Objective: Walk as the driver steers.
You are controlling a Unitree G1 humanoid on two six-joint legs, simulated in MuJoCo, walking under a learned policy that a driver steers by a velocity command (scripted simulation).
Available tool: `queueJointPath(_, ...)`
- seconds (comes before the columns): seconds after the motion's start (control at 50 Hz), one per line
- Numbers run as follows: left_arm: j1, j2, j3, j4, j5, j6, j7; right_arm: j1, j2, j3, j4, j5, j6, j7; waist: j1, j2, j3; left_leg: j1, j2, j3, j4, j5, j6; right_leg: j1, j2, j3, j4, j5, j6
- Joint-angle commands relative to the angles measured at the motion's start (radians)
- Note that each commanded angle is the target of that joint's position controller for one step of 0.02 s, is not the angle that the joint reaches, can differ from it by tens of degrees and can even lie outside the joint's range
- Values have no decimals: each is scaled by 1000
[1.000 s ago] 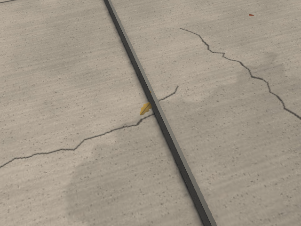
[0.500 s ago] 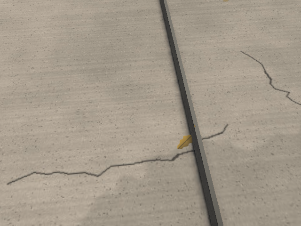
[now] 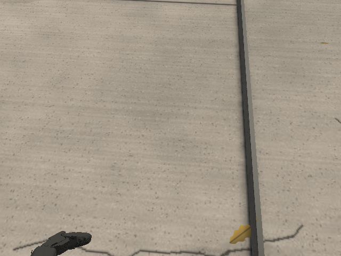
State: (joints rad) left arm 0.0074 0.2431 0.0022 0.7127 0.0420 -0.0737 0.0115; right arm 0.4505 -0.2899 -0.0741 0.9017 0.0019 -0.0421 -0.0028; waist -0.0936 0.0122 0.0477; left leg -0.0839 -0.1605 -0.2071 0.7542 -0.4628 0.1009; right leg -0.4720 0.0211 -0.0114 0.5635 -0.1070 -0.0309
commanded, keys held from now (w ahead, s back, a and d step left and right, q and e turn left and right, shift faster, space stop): w+q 0.48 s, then w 0.30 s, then w+e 0.02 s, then e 0.20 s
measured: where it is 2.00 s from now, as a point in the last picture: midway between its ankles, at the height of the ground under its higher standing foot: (118, 231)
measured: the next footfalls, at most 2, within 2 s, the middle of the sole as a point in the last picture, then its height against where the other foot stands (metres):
left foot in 0.48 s outside the picture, level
right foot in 1.02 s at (136, 198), level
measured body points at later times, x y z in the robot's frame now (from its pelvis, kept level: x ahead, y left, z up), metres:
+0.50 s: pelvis +0.25 +0.05 +0.00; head +0.29 +0.07 +0.44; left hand +0.15 +0.30 -0.14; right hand +0.54 -0.10 -0.09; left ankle +0.33 +0.14 -0.72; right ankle +0.11 -0.11 -0.70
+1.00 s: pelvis +0.50 +0.13 +0.01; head +0.53 +0.14 +0.45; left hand +0.57 +0.41 -0.11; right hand +0.57 -0.13 -0.13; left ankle +0.33 +0.14 -0.72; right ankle +0.65 +0.10 -0.71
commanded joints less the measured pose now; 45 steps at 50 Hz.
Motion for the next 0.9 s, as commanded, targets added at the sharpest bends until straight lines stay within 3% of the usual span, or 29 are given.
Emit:
queueJointPath(0.02, 259, 191, 75, 2, -1, 12, 14, 35, -106, -12, -91, -22, -7, -2, 110, -132, -225, -541, 105, 73, 530, 2, -17, 605, -447, 690, -269, -377, -182)
queueJointPath(0.04, 212, 119, 58, -4, -8, 12, 9, -32, -99, -11, -94, -31, -2, 10, 114, -32, -115, -531, 138, 87, 495, 79, -25, 472, -390, 528, -296, -336, -162)
queueJointPath(0.06, 196, 97, 50, 1, -5, 9, 9, -59, -79, -10, -100, -32, 4, 19, 102, -40, -70, -508, 163, 97, 453, 112, -32, 395, -345, 413, -325, -249, -133)
queueJointPath(0.08, 215, 97, 48, 19, -8, 3, 11, -78, -73, -11, -111, -42, 14, 29, 94, -82, -38, -496, 181, 102, 428, 124, -42, 347, -316, 325, -341, -147, -120)
queueJointPath(0.12, 250, 105, 52, 44, -19, -17, 5, -82, -54, -6, -118, -41, 33, 43, 82, -111, -35, -480, 188, 119, 411, 149, -54, 318, -294, 215, -357, 16, -109)
queueJointPath(0.16, 269, 115, 59, 57, -28, -30, -1, -137, -44, -1, -142, -38, 40, 55, 81, -114, -26, -528, 201, 129, 380, 195, -65, 330, -294, 138, -383, 102, -118)
queueJointPath(0.22, 301, 116, 64, 75, -30, -29, -3, -246, -33, 7, -185, -39, 39, 69, 94, -111, 2, -595, 216, 156, 279, 292, -79, 353, -278, 27, -409, 165, -118)
queueJointPath(0.3, 333, 129, 69, 93, -31, -27, -7, -388, -1, 29, -233, -31, 27, 88, 121, -106, 19, -535, 214, 228, 34, 450, -68, 361, -248, -102, -401, 205, -92)
queueJointPath(0.38, 401, 162, 77, 122, -29, -16, 3, -480, -16, 31, -275, -43, 29, 93, 144, -111, 35, -489, 191, 294, -101, 370, -22, 460, -289, -152, -355, 313, -78)
queueJointPath(0.42, 414, 191, 83, 134, -25, -1, 9, -466, -29, 24, -277, -50, 31, 85, 127, -121, 6, -423, 139, 330, -135, 255, 17, 524, -299, -190, -235, 607, -68)
queueJointPath(0.44, 417, 208, 86, 136, -23, 8, 11, -408, -44, 16, -266, -54, 30, 78, 98, -125, -40, -344, 101, 341, -155, 208, 42, 545, -300, -207, -115, 750, -66)
queueJointPath(0.46, 412, 215, 85, 134, -27, 17, 12, -283, -63, 3, -229, -59, 22, 69, 41, -107, -116, -187, 61, 343, -207, 210, 72, 510, -291, -229, 70, 782, -58)
queueJointPath(0.48, 404, 205, 80, 116, -25, 21, 11, -106, -111, -21, -174, -67, 16, 53, -37, -46, -219, 67, 94, 255, -257, 203, 112, 352, -269, -244, 332, 594, -29)
queueJointPath(0.5, 450, 74, 48, 52, -33, 17, -8, -76, -219, -47, -178, -65, 16, 35, 8, 182, -335, 397, 421, -213, -293, 106, 214, -49, -158, -234, 667, -218, 21)
queueJointPath(0.52, 368, 145, 65, 11, -26, 13, -12, -34, -257, -57, -202, -30, 29, 24, -34, 159, -413, 448, 548, -590, -456, 186, 294, -222, -24, -56, 855, -440, 43)
queueJointPath(0.54, 281, 159, 68, -1, -27, 11, -14, -58, -219, -49, -172, -24, 34, 11, -27, 50, -258, 374, 504, -371, -450, 324, 261, -311, -95, 14, 848, -324, 28)
queueJointPath(0.56, 285, 132, 56, 7, -35, 0, -16, -106, -157, -32, -160, -19, 28, 5, 15, 29, -149, 222, 462, -241, -451, 460, 227, -274, -129, 13, 758, -250, 19)
queueJointPath(0.58, 304, 120, 54, 28, -28, 2, -17, -152, -112, -16, -153, -21, 18, 5, 66, -2, -86, 101, 401, -144, -466, 573, 177, -201, -156, 17, 664, -228, 18)
queueJointPath(0.62, 374, 112, 53, 63, 1, 36, -25, -199, -70, 1, -150, -16, -2, 9, 124, 27, -75, -26, 337, -36, -505, 663, 142, -71, -165, 17, 586, -211, 25)
queueJointPath(0.66, 373, 103, 56, 71, 0, 54, -35, -170, -79, 0, -125, -9, -21, 16, 133, 28, -74, -45, 315, -1, -541, 697, 143, -64, -153, 3, 543, -172, 34)
queueJointPath(0.74, 222, 94, 58, 40, -4, 59, -41, -97, -97, -4, -82, -4, -28, 16, 94, 32, -5, -16, 302, 24, -605, 624, 124, -185, -159, -4, 400, -24, 51)
queueJointPath(0.8, 134, 86, 55, 21, -10, 54, -42, -55, -95, -1, -56, -6, -33, 14, 69, 37, 10, 53, 303, 48, -611, 627, 107, -232, -147, -9, 286, 62, 47)
queueJointPath(0.9, 64, 44, 33, 18, -19, 37, -40, -16, -62, 20, -4, -26, -37, -4, 44, 45, 26, 84, 297, 192, -532, 993, 50, -92, -60, -69, 84, 116, -2)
